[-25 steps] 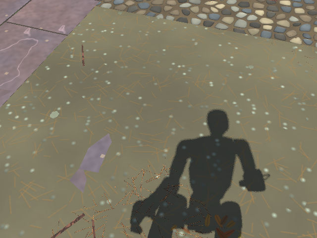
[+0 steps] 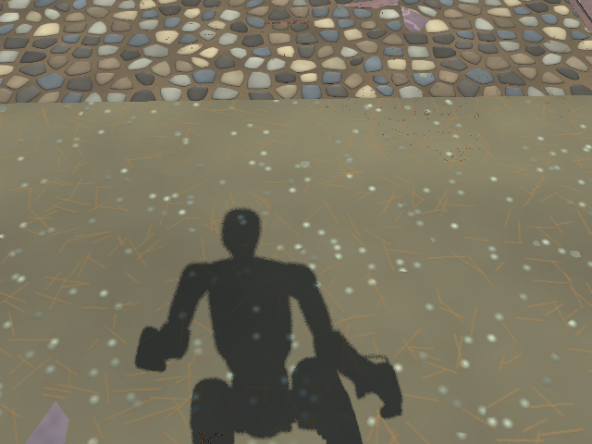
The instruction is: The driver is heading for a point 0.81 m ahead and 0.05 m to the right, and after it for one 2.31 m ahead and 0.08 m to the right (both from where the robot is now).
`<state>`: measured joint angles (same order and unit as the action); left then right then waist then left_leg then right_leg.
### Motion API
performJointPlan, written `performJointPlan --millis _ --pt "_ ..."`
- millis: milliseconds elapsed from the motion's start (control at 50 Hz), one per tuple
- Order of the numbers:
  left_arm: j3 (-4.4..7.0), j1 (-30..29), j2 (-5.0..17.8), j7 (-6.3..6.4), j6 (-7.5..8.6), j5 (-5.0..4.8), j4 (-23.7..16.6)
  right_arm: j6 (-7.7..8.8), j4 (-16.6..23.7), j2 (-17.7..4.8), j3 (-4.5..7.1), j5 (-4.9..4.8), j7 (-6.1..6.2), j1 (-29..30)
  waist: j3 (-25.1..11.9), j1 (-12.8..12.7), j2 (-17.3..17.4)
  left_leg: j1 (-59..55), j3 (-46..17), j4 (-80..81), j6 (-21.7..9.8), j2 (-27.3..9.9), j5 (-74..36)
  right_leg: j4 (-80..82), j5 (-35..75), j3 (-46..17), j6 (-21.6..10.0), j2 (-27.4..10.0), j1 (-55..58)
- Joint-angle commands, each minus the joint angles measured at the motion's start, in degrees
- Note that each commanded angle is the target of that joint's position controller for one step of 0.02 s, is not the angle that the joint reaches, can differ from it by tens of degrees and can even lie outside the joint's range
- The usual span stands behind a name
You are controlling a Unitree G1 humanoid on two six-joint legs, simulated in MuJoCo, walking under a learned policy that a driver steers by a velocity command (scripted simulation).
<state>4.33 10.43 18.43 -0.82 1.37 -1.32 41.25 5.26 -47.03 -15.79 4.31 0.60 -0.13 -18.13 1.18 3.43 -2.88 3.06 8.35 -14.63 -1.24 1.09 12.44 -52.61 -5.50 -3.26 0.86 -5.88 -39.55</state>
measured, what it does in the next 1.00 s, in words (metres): walks ahead: right foot, then left foot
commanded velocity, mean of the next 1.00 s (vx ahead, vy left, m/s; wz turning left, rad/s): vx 0.50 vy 0.00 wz -0.04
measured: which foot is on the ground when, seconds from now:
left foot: down 0.00-0.22, up 0.24-0.72, down 0.74-1.00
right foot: up 0.00-0.18, down 0.20-0.74, up 0.76-1.00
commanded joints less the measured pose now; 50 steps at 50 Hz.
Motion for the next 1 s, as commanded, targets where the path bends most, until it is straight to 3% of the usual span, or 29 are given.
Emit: performJointPlan --millis 20,100,140,160,180,200,220,240,260,280,300,320,360,420,520,580,640,700,720,740,760,780,800,820,840,860,880,920,1000 --pt "-0.76 -3.43 -0.07 -1.26 0.68 0.15 -4.67 0.86 3.97 -9.02 1.93 -0.43 0.53 4.76 2.3 -0.84 5.5 2.25 -4.09 7.33 -8.42 -15.43 -15.6 8.31 7.45 1.08 -0.62 -0.69 1.63" --pt "-0.74 -9.22 0.85 -2.37 0.46 0.08 -7.88 -0.35 1.98 -11.12 2.66 -1.64 0.58 1.66 4.01 0.51 5.29 -4.37 -1.13 5.04 -6.84 -17.51 -17.92 14.67 3.87 3.57 -3.01 0.29 1.21" --pt "-0.15 -9.02 2.11 -2.7 0.27 0.26 -8.93 -1.17 1.58 -12.55 3.08 -2.1 0.7 1.51 2.74 -0.77 6.39 -7.22 0.77 -0.23 -5.65 -17.9 -31.16 16.12 -1.82 6.27 -5.05 2.72 4.58" --pt "0.52 -6.72 3.3 -2.66 0.06 0.39 -8.82 -1.6 1.62 -13.53 3.34 -2.34 0.88 1.64 0.45 -2.48 7.56 -7.87 1.85 -5.44 -4.98 -17.63 -41.59 16.12 -4.96 8.21 -6.28 4.96 9.11" --pt "1.76 -0.27 5.25 -2.46 -0.11 0.31 -7.41 -2.13 1.74 -13.89 3.38 -2.56 1.06 2.21 -3.29 -6.45 7.41 -6.54 3.5 -14.94 -3.88 -16.39 -48.77 18.05 -5.16 9.85 -7.96 7.74 17.96" --pt "3.8 9.66 8.8 -1.67 -0.46 0.08 -4.64 -2.23 1.99 -12.51 2.73 -2.28 1.32 1.73 -8.52 -11.22 5.75 0.83 4.85 -28.32 -1.77 -14.04 -45.7 20.52 -2.35 8.79 -10.21 9.68 33.52" --pt "5.42 15.26 14.9 -0.33 -1.0 -0.36 -3.51 -1.74 3.94 -7.26 0.94 0.11 1.19 -0.88 -13.42 -10.71 -5.91 21.13 5.24 -48.92 1.57 -9.07 -12.45 21.85 -3.17 -12.11 -15.95 -2.84 52.22" --pt "4.95 12.64 17.04 -0.67 -0.05 -0.4 -5.88 0.23 6.54 -4.05 -0.71 0.22 0.56 -1.75 -22.21 -7.07 -12.4 37.35 -7.06 -63.76 3.51 1.48 22.22 32.64 -14.49 -43.81 -25.9 -13.58 62.54" --pt "3.42 12.64 11.72 -1.17 0.79 -0.03 -5.99 1.78 7.4 -9.58 0.59 -2.01 -0.21 4.79 -19.58 -10.73 -4.28 43.5 -14.0 -65.69 2.32 -1.89 18.86 36.15 -16.66 -40.5 -22.74 -12.87 60.87" --pt "2.73 11.06 9.53 -1.15 1.44 0.24 -5.52 2.64 8.46 -9.58 0.41 -3.02 -0.48 7.67 -12.06 -9.73 -2.99 45.01 -12.94 -62.57 1.0 -4.07 14.03 36.14 -13.93 -32.22 -20.47 -10.75 53.67" --pt "2.25 7.25 8.15 -1.06 1.7 0.3 -5.79 2.91 7.83 -8.77 0.27 -1.89 0.01 7.68 -7.53 -6.82 1.89 41.91 -12.94 -57.15 0.92 -6.47 9.86 36.21 -8.35 -25.98 -18.41 -8.08 44.8" --pt "1.62 4.03 6.21 -0.82 1.82 0.71 -6.52 2.56 7.24 -9.4 0.73 -0.6 0.38 7.07 -5.48 -4.67 1.25 37.74 -13.15 -52.5 1.28 -7.99 7.29 36.87 -2.07 -21.51 -17.37 -6.17 38.26" --pt "0.82 1.39 4.19 -0.36 2.14 1.61 -7.14 1.04 5.55 -8.34 0.64 -0.43 -0.04 3.55 -5.15 -2.3 -0.43 32.33 -12.15 -49.47 2.36 -9.23 3.86 39.19 6.37 -16.53 -17.37 -5.05 31.96" --pt "0.9 3.25 5.45 0.16 3.03 1.57 -4.96 -0.39 5.49 -6.06 -0.11 -0.43 0.01 5.5 -2.95 -2.86 -0.01 33.17 -10.75 -42.81 4.25 -9.56 -3.27 41.69 13.57 -9.24 -16.98 -4.22 28.81" --pt "0.69 5.82 6.2 0.66 3.48 1.64 -1.97 -0.06 6.84 -4.29 -1.19 -1.43 -1.0 13.22 0.72 -6.61 -0.32 32.43 -9.41 -25.72 3.0 -7.96 -21.07 44.52 7.43 -1.47 -13.03 -2.68 30.13" --pt "0.94 7.88 6.91 0.54 3.5 1.51 0.41 0.03 8.15 -4.49 -1.35 -2.05 -1.89 16.56 2.87 -8.18 0.21 34.07 -9.71 -20.75 1.56 -6.67 -21.9 45.01 6.09 -0.1 -12.64 -5.3 35.44" --pt "1.27 8.89 7.14 0.75 2.7 1.21 2.19 0.08 9.84 -4.6 -1.38 -1.99 -3.05 18.56 3.84 -8.48 0.71 37.71 -9.99 -17.86 -0.61 -5.36 -16.0 42.12 11.25 1.32 -11.65 -7.95 43.37" --pt "1.79 7.17 8.6 1.54 1.63 1.01 2.22 -0.13 10.11 -6.13 -0.64 -1.46 -3.67 14.61 0.0 -5.51 -1.35 31.17 -6.21 -17.49 -3.41 -1.7 -7.32 33.5 34.25 3.93 -9.36 -8.15 47.15" --pt "1.87 6.33 9.11 1.93 1.1 1.05 1.92 -0.38 9.15 -7.89 0.38 -1.3 -3.47 9.52 -3.7 -2.61 -1.85 23.99 -4.17 -17.35 -4.68 0.74 -5.71 25.84 44.16 5.49 -8.24 -6.99 46.83" --pt "1.5 5.86 8.53 2.46 0.67 1.12 1.42 -0.57 7.37 -10.63 1.91 -1.3 -2.95 1.49 -8.42 1.67 -0.35 11.62 -4.51 -15.61 -6.61 2.25 -8.35 13.84 45.36 8.04 -6.16 -4.54 41.86" --pt "0.29 9.01 5.9 2.86 1.27 2.65 -0.18 -1.02 6.63 -16.22 3.49 -1.41 -2.2 -6.57 -15.75 3.13 8.36 -7.65 -21.09 -17.13 -12.14 -8.89 -11.85 -5.67 25.39 9.53 -3.34 -0.87 25.88" --pt "-1.79 14.18 -0.29 1.5 2.97 3.26 -1.06 -0.67 6.48 -17.0 3.27 -2.15 -2.47 -7.18 -21.73 -1.06 18.95 -24.4 -51.04 -9.02 -21.66 -19.33 1.76 -21.55 -26.12 3.07 -0.29 11.16 3.4" --pt "-0.88 8.11 5.01 0.44 4.73 1.05 -1.05 -0.75 6.6 -11.66 2.0 -2.25 -2.25 -8.62 -20.81 3.17 12.62 -25.19 -52.47 -4.0 -19.28 -18.52 9.72 -25.41 -26.05 -4.21 -1.51 8.3 -2.88" --pt "-0.55 2.5 6.54 -0.1 5.83 -0.62 -3.27 -0.81 7.29 -10.5 1.63 -1.79 -1.87 -5.1 -12.56 3.2 9.43 -18.27 -45.1 -2.72 -17.06 -17.13 7.89 -23.68 -20.69 -3.47 -2.4 5.68 -6.14" --pt "-0.76 -0.05 6.02 0.08 6.45 0.12 -3.87 -0.93 8.23 -10.18 1.43 -1.51 -1.7 -1.76 -7.87 1.61 3.68 -10.21 -40.01 -1.95 -15.99 -15.24 2.62 -19.5 -16.91 -2.67 -2.59 3.5 -4.9" --pt "-0.4 -0.51 6.12 0.39 6.49 1.41 -4.02 -1.04 9.08 -9.27 1.11 -1.17 -1.5 1.07 -4.94 -0.52 2.39 -3.33 -36.2 -0.95 -15.61 -13.6 -3.77 -14.74 -14.42 -2.48 -2.0 2.01 -1.83" --pt "-0.17 0.57 6.05 0.47 6.05 1.91 -4.1 -1.09 9.99 -8.43 0.72 -0.58 -1.27 2.67 -4.37 -2.41 4.01 0.86 -33.91 0.24 -15.6 -12.02 -8.5 -12.59 -13.08 -2.73 -1.41 1.15 1.71" --pt "-0.23 2.72 4.95 0.68 4.99 2.25 -3.81 -1.17 10.53 -8.38 0.76 -0.88 -0.84 3.87 -3.53 -4.1 5.56 5.61 -30.4 1.64 -16.07 -10.61 -13.91 -8.09 -12.45 -1.67 0.47 0.75 3.8" --pt "-1.13 -3.55 2.49 1.17 4.15 2.59 -5.55 -1.53 9.64 -10.76 1.53 -1.37 0.53 2.3 -0.6 -2.61 5.97 12.73 -23.3 1.48 -13.67 -6.39 -20.81 7.24 -0.15 0.48 3.59 2.81 6.19"
Next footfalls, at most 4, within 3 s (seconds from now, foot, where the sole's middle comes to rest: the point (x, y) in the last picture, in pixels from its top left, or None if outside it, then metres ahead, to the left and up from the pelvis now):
0.20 right None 0.27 -0.15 -0.78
0.74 left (287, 389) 0.62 0.00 -0.78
1.20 right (348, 287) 0.89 -0.17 -0.78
1.54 left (263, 325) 0.79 0.06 -0.78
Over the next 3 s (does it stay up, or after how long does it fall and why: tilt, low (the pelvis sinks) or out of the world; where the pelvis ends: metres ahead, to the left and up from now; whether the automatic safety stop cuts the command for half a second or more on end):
stays up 0.78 -0.05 -0.02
